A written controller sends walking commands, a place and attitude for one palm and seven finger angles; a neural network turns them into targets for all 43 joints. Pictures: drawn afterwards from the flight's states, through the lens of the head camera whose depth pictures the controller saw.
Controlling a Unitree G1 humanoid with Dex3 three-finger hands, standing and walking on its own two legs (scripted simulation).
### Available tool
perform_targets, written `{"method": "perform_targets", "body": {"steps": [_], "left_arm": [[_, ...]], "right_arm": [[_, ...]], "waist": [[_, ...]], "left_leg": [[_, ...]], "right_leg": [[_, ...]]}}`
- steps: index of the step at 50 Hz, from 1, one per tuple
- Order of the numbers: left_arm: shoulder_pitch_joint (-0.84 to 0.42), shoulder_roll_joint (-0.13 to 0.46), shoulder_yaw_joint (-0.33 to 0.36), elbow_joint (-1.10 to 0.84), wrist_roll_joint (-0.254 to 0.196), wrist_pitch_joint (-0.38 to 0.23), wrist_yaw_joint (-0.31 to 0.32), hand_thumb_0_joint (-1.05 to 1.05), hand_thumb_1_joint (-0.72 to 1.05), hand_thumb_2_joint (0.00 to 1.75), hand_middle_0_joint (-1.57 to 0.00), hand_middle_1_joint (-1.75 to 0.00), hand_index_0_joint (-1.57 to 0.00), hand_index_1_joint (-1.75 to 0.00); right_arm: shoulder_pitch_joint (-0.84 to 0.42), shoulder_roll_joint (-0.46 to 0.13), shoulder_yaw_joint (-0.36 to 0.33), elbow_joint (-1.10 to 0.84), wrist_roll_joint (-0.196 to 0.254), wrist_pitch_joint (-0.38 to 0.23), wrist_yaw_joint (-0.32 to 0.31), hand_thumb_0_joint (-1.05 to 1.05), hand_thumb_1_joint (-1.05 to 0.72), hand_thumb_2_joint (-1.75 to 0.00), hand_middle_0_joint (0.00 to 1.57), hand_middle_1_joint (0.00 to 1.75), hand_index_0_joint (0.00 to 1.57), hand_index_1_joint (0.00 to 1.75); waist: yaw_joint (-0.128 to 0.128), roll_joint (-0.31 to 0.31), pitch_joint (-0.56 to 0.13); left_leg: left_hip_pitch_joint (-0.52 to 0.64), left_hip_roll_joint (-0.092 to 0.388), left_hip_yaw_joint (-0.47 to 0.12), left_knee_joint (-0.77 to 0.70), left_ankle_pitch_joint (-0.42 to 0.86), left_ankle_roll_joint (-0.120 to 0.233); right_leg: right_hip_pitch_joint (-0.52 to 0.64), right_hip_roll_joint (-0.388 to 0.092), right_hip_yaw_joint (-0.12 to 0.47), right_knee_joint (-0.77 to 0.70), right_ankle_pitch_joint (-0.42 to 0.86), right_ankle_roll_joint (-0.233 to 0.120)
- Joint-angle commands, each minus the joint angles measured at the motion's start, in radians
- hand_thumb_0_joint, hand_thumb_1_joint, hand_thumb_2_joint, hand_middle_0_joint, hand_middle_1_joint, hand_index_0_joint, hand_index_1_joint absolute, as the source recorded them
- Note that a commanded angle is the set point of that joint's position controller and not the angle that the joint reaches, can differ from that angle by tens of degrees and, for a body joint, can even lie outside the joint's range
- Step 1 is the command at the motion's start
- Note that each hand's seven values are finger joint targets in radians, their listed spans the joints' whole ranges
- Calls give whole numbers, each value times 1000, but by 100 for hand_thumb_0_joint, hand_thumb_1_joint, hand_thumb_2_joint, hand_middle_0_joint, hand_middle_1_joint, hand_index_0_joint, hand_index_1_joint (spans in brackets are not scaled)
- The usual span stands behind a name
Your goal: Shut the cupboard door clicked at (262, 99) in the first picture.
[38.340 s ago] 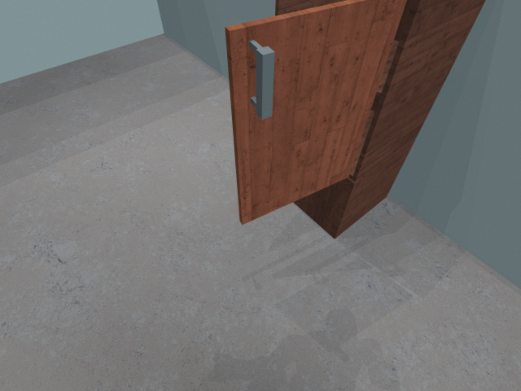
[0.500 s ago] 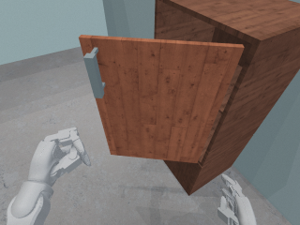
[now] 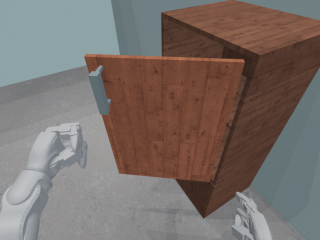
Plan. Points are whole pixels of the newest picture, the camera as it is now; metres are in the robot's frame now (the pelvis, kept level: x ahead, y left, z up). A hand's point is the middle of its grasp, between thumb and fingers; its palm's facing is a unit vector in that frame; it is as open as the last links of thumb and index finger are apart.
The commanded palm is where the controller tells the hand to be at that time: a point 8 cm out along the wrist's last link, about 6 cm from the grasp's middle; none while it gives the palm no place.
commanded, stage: raise the hand and make a fist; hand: left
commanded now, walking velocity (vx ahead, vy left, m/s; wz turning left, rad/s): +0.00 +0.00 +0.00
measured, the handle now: (102, 90) +0.47 +0.23 +0.16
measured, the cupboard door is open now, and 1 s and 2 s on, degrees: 53 53 53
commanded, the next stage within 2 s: bring the fist close to the handle in 0.22 s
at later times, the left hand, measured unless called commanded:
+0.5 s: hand (83, 148) +0.25 +0.20 +0.16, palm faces +0.05 -1.00 -0.08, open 3.1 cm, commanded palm +0.22 +0.24 +0.16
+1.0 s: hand (94, 123) +0.32 +0.20 +0.17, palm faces +0.02 -1.00 -0.06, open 3.1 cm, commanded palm +0.30 +0.24 +0.16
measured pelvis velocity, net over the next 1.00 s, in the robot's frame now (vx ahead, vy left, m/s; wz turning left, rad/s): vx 0.01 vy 0.00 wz -0.01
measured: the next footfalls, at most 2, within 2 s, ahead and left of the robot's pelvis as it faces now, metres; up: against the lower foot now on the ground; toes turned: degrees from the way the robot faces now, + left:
none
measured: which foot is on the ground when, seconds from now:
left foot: down 0.00-1.00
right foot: down 0.00-1.00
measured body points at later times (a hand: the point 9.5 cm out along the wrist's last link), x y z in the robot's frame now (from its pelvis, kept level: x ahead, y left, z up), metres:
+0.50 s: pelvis +0.00 -0.02 +0.00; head -0.03 -0.03 +0.45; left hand +0.24 +0.25 +0.17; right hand +0.20 -0.23 -0.06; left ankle +0.02 +0.11 -0.73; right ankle +0.00 -0.11 -0.73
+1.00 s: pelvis +0.01 +0.00 +0.00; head -0.01 -0.02 +0.45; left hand +0.31 +0.25 +0.17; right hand +0.19 -0.22 -0.07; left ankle +0.02 +0.11 -0.73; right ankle +0.00 -0.11 -0.73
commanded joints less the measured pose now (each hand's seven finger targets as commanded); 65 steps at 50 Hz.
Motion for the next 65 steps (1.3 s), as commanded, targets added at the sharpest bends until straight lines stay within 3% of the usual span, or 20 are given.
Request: {"method": "perform_targets", "body": {"steps": [1, 3, 7, 16, 18, 23, 26, 30, 33, 35, 38, 41, 43, 46, 48, 50, 53, 57, 63, 65], "left_arm": [[-192, 148, 77, -233, -8, -79, 21, 0, 90, 90, -130, -150, -130, -150], [-191, 194, 114, -245, -6, -102, 35, 0, 90, 90, -130, -150, -130, -150], [-203, 151, 71, -243, 3, -123, 38, 0, 90, 90, -130, -150, -130, -150], [-185, 149, 79, -190, -14, -106, 17, 0, 90, 90, -130, -150, -130, -150], [-224, 204, 118, -162, -11, -111, 24, 0, 90, 90, -130, -150, -130, -150], [-350, 223, 122, -90, -9, -135, 17, 0, 90, 90, -130, -150, -130, -150], [-370, 180, 83, -57, -12, -134, -8, 0, 90, 90, -130, -150, -130, -150], [-418, 170, 67, 4, -10, -121, -17, 0, 90, 90, -130, -150, -130, -150], [-433, 226, 111, 18, 3, -117, 1, 0, 90, 90, -130, -150, -130, -150], [-478, 182, 72, 5, 12, -118, 11, 0, 90, 90, -130, -150, -130, -150], [-531, 211, 87, 41, 23, -120, 34, 0, 90, 90, -130, -150, -130, -150], [-586, 176, 52, 55, 35, -122, 42, 0, 90, 90, -130, -150, -130, -150], [-565, 228, 102, 97, 39, -120, 48, 0, 90, 90, -130, -150, -130, -150], [-624, 178, 54, 124, 39, -114, 42, 0, 90, 90, -130, -150, -130, -150], [-646, 226, 86, 166, 46, -111, 46, 0, 90, 90, -130, -150, -130, -150], [-713, 179, 43, 160, 45, -114, 45, 0, 90, 90, -130, -150, -130, -150], [-689, 236, 96, 204, 48, -121, 43, 0, 90, 90, -130, -150, -130, -150], [-769, 204, 61, 240, 52, -132, 36, 0, 90, 90, -130, -150, -130, -150], [-869, 250, 73, 327, 66, -146, 45, 0, 90, 90, -130, -150, -130, -150], [-906, 220, 48, 324, 67, -156, 45, 0, 90, 90, -130, -150, -130, -150]], "right_arm": [[-156, -94, -47, -181, 1, -62, -5, 0, -90, -90, 20, 30, 20, 30], [-154, -101, -52, -174, -4, -68, -8, 0, -90, -90, 20, 30, 20, 30], [-147, -95, -51, -169, -3, -80, -9, 0, -90, -90, 20, 30, 20, 30], [-157, -99, -53, -162, -3, -91, -17, 0, -90, -90, 20, 30, 20, 30], [-150, -107, -53, -149, -6, -88, -20, 0, -90, -90, 20, 30, 20, 30], [-149, -110, -55, -139, -3, -93, -30, 0, -90, -90, 20, 30, 20, 30], [-146, -104, -52, -139, 0, -94, -30, 0, -90, -90, 20, 30, 20, 30], [-139, -109, -55, -136, 3, -94, -30, 0, -90, -90, 20, 30, 20, 30], [-134, -115, -57, -132, 0, -83, -28, 0, -90, -90, 20, 30, 20, 30], [-142, -107, -55, -140, 2, -78, -25, 0, -90, -90, 20, 30, 20, 30], [-131, -112, -57, -128, -1, -67, -26, 0, -90, -90, 20, 30, 20, 30], [-135, -106, -56, -131, -1, -59, -26, 0, -90, -90, 20, 30, 20, 30], [-126, -115, -59, -124, -5, -51, -24, 0, -90, -90, 20, 30, 20, 30], [-137, -107, -55, -128, 1, -36, -23, 0, -90, -90, 20, 30, 20, 30], [-131, -117, -57, -119, 0, -27, -25, 0, -90, -90, 20, 30, 20, 30], [-135, -111, -57, -126, 2, -25, -25, 0, -90, -90, 20, 30, 20, 30], [-119, -121, -63, -120, -3, -14, -23, 0, -90, -90, 20, 30, 20, 30], [-119, -116, -62, -122, 2, -4, -24, 0, -90, -90, 20, 30, 20, 30], [-101, -131, -68, -108, 1, 13, -28, 0, -90, -90, 20, 30, 20, 30], [-107, -124, -66, -114, 2, 15, -27, 0, -90, -90, 20, 30, 20, 30]], "waist": [[3, -20, -93], [6, -42, -89], [0, 25, -95], [-1, -55, -62], [-2, -61, -55], [-10, -30, -92], [-12, 5, -116], [-14, -33, -99], [-4, -33, -123], [-11, -15, -135], [-13, -29, -135], [-21, 10, -158], [-10, -40, -172], [-22, -10, -156], [-22, -25, -147], [-32, 4, -168], [-20, -34, -203], [-36, -10, -194], [-46, -41, -202], [-51, 0, -226]], "left_leg": [[59, 0, -24, -86, 110, 10], [55, 2, -20, -74, 113, 13], [74, -3, -15, -78, 117, 11], [42, -4, -9, -54, 83, 17], [28, -1, -14, -43, 87, 15], [51, -2, -16, -45, 102, 17], [75, -4, -15, -50, 138, 17], [60, -2, -26, -59, 129, 18], [67, 2, -28, -61, 152, 16], [77, 1, -26, -67, 159, 15], [80, 6, -31, -69, 159, 13], [103, 5, -30, -76, 172, 10], [95, 7, -31, -73, 194, 12], [95, 7, -28, -81, 181, 8], [88, 10, -31, -84, 167, 9], [107, 9, -33, -84, 177, 8], [107, 10, -28, -73, 230, 9], [109, 8, -27, -74, 225, 6], [105, 10, -30, -75, 194, 11], [124, 7, -28, -74, 219, 10]], "right_leg": [[-35, 15, 6, -99, 99, 8], [-30, 8, 27, -114, 94, 10], [-33, 10, 17, -103, 109, 8], [-53, -8, 60, -142, 31, 24], [-53, -12, 77, -144, 33, 24], [-44, -9, 68, -121, 69, 19], [-41, 0, 39, -91, 156, 15], [-56, 6, 24, -82, 147, 13], [-40, 7, 21, -76, 165, 7], [-47, 9, 12, -66, 170, 6], [-46, 13, 12, -68, 164, 3], [-48, 13, 7, -61, 179, -1], [-25, 13, 11, -63, 206, -1], [-41, 13, 6, -63, 196, -3], [-44, 15, 10, -72, 173, -4], [-49, 14, 8, -66, 186, -6], [-16, 14, 11, -60, 245, -7], [-37, 15, 7, -56, 241, -8], [-44, 13, 19, -71, 207, -9], [-42, 11, 19, -64, 233, -12]]}}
